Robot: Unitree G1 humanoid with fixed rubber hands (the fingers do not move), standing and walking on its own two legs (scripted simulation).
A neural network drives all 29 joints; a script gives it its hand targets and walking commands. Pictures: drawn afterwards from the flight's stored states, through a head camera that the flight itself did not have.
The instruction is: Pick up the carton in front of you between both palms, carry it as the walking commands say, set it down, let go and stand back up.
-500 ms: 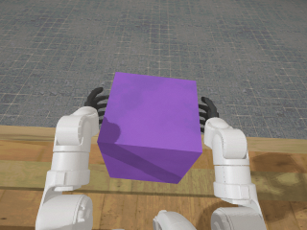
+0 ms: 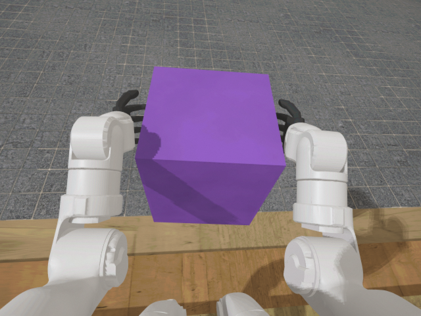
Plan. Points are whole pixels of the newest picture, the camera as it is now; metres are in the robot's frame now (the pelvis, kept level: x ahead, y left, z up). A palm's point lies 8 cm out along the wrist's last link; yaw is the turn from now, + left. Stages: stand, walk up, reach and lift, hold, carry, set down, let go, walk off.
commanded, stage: carry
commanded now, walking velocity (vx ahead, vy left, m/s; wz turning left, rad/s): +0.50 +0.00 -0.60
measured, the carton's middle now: (206, 154) +0.39 +0.03 +0.06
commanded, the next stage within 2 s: none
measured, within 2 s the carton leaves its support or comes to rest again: neither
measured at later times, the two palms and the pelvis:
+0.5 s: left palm (146, 92) +0.82 +0.24 -0.15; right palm (228, 99) +0.81 -0.06 -0.14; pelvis +0.48 +0.10 -0.21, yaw -3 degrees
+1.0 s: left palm (131, 76) +1.26 +0.42 -0.43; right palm (185, 72) +1.31 +0.13 -0.40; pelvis +0.94 +0.22 -0.51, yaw +7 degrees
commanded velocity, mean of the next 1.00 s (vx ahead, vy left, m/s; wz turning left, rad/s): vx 0.50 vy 0.00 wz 0.29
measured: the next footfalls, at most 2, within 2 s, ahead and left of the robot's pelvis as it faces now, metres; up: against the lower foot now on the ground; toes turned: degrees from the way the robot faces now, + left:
right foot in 0.28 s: +0.38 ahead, +0.03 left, -0.17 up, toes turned -11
left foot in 0.60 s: +0.73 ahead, +0.15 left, -0.35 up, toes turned +0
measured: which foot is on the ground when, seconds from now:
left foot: down 0.00-0.24, up 0.26-0.58, down 0.60-0.92, up 0.94-1.00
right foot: up 0.00-0.26, down 0.28-0.58, up 0.60-0.94, down 0.96-1.00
